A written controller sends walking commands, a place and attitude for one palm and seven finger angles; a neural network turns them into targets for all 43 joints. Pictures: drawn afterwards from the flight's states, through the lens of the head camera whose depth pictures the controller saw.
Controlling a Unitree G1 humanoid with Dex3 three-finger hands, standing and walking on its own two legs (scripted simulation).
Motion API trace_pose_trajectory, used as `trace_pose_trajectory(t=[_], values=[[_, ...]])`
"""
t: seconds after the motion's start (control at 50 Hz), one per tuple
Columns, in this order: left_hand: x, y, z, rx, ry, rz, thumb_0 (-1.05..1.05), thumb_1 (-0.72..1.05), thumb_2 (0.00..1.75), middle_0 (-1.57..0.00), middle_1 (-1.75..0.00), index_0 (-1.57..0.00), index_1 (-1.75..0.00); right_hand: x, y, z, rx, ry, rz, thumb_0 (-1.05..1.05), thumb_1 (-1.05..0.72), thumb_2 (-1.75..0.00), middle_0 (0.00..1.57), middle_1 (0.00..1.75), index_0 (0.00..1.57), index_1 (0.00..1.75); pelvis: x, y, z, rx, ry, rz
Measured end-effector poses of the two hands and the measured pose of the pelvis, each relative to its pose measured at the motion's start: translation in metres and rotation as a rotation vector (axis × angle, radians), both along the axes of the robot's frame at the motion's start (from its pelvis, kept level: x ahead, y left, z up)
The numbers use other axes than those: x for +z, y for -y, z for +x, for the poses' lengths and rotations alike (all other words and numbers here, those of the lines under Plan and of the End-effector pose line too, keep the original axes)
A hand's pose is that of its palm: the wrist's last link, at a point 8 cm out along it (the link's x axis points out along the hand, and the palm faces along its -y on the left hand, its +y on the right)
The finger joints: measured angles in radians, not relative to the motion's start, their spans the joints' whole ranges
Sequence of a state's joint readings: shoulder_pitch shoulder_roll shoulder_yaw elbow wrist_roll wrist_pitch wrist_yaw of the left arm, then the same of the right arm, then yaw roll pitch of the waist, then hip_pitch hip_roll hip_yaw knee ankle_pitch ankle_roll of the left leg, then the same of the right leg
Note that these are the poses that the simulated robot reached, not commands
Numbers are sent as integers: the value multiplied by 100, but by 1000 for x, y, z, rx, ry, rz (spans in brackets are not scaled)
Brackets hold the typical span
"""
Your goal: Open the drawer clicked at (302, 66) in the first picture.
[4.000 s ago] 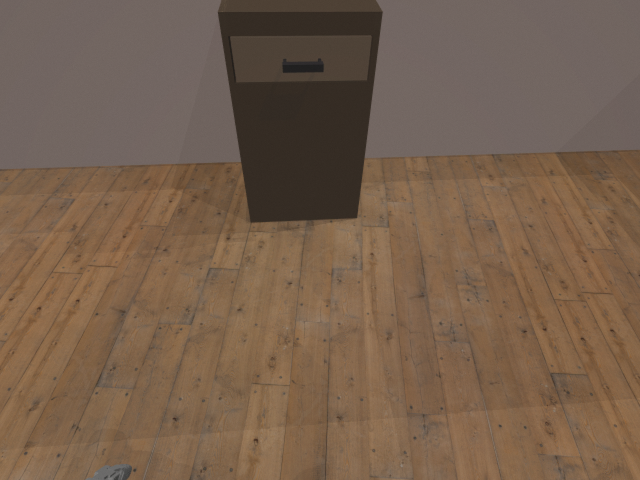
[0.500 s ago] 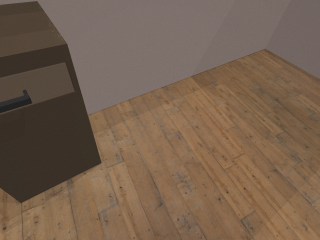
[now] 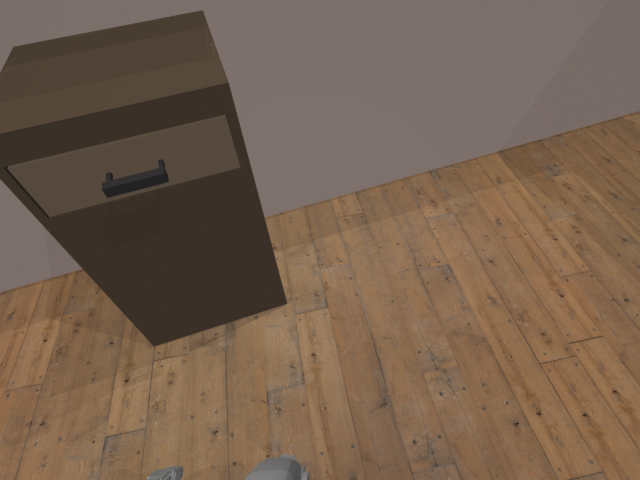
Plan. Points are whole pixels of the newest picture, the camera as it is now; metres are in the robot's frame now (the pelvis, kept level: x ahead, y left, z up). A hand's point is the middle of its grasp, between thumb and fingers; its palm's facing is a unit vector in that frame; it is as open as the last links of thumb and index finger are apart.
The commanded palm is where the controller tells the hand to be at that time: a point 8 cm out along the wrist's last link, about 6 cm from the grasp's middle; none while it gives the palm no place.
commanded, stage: turn to face it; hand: left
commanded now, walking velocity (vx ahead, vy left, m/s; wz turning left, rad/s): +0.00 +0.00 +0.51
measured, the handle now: (135, 176) +0.71 +0.43 -0.04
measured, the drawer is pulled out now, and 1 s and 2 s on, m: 0.00 0.00 0.00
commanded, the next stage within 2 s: take the last steps up to it in 0.40 s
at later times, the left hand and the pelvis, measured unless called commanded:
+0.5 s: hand out of the picture -0.06 +0.25 -0.18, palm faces +0.29 -0.92 -0.25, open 7.4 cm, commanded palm none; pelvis -0.02 +0.03 +0.00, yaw +14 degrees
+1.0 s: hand out of the picture -0.03 +0.15 -0.16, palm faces +0.35 -0.92 -0.17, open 7.4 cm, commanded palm none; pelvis +0.05 +0.01 +0.01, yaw +17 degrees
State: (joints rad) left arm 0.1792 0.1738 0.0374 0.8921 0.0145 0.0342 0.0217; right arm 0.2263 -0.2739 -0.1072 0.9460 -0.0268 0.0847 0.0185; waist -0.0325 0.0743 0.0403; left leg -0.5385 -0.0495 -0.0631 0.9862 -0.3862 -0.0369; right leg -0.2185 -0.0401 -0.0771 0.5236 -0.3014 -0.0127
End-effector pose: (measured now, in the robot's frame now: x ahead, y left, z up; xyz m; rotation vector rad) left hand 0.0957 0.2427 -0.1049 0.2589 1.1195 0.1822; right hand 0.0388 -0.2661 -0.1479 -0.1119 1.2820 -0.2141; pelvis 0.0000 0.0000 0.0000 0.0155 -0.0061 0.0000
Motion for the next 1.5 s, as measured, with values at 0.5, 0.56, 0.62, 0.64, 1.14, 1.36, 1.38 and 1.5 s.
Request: trace_pose_trajectory(t=[0.5,0.56,0.62,0.64,1.14,1.36,1.38,1.5], values=[[-38,-46,-176,367,-258,-85,1,91,90,-20,-30,-19,-30,33,-94,110,400,148,-39,0,-91,-90,20,30,20,30,1,-31,-17,236,5,-29],[-32,-49,-168,370,-216,-81,1,91,90,-20,-30,-19,-30,32,-98,101,407,129,-24,0,-91,-90,21,30,20,30,4,-31,-19,251,10,-30],[-27,-45,-156,356,-177,-79,0,91,90,-19,-30,-19,-30,26,-96,89,398,106,-2,0,-91,-90,21,30,20,30,5,-28,-17,260,14,-26],[-25,-42,-151,348,-166,-79,0,91,90,-19,-30,-19,-30,24,-93,84,386,99,3,0,-91,-90,21,30,20,30,5,-26,-16,262,15,-23],[-31,54,-157,487,-400,-260,0,91,90,-20,-30,-20,-30,8,-92,147,380,-72,25,1,-92,-90,20,30,20,30,3,-38,91,316,5,-26],[-47,-34,-64,417,-396,-236,0,91,90,-20,-30,-19,-30,16,-156,240,341,108,-11,-1,-96,-90,21,30,20,30,-3,-93,156,270,13,-11],[-45,-46,-45,405,-358,-219,0,91,90,-20,-30,-19,-30,18,-156,241,337,100,-16,-1,-96,-90,21,30,20,30,0,-94,162,270,12,-10],[-31,-90,72,347,-138,-137,0,91,90,-19,-30,-19,-30,15,-151,236,313,-16,2,-1,-94,-90,20,30,20,30,6,-98,201,271,8,-1]])
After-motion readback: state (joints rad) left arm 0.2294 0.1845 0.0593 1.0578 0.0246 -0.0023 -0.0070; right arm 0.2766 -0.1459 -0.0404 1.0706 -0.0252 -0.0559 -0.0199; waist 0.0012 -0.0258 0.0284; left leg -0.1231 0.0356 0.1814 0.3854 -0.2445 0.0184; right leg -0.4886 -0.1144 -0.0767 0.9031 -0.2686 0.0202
